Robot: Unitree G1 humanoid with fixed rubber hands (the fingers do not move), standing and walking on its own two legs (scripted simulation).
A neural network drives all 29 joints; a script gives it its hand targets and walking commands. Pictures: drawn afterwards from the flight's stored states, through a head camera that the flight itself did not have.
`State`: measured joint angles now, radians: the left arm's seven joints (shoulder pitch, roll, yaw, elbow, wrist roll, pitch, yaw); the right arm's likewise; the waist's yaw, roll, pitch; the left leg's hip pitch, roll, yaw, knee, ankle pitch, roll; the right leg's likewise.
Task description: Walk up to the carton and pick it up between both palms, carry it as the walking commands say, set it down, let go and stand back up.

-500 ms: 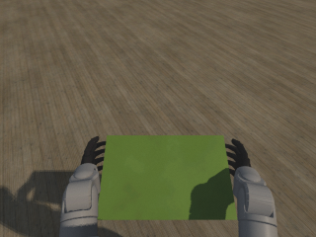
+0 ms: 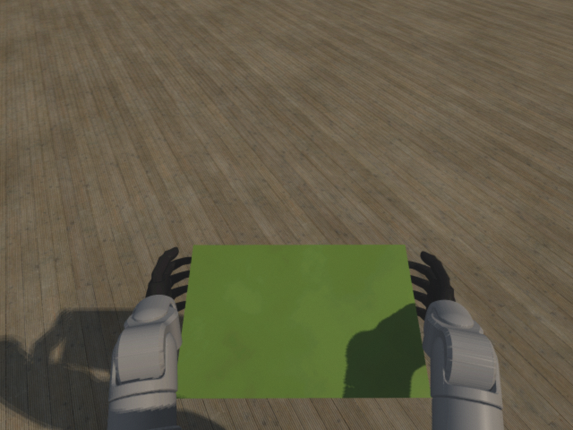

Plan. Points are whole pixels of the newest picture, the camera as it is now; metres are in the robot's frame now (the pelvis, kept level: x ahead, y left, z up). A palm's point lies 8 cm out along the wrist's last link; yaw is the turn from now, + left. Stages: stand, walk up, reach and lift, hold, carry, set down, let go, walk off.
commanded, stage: carry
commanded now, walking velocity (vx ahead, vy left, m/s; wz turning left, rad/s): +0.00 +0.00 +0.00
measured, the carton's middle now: (298, 328) +0.28 +0.00 -0.03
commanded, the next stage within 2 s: hold in 1.00 s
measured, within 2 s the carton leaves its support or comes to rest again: neither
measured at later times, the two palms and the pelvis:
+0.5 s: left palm (161, 316) +0.25 +0.18 +0.06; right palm (446, 321) +0.25 -0.19 +0.06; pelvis -0.02 -0.01 +0.00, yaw +0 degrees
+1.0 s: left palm (159, 324) +0.24 +0.18 +0.06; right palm (450, 328) +0.24 -0.19 +0.06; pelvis -0.03 -0.01 +0.00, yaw +0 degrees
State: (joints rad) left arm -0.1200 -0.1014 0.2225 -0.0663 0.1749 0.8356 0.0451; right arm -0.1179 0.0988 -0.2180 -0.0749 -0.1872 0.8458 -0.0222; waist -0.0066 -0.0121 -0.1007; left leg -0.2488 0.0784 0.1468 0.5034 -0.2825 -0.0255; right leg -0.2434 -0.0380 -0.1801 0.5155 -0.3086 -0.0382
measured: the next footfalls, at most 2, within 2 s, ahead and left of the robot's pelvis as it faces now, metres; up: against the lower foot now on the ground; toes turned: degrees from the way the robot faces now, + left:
none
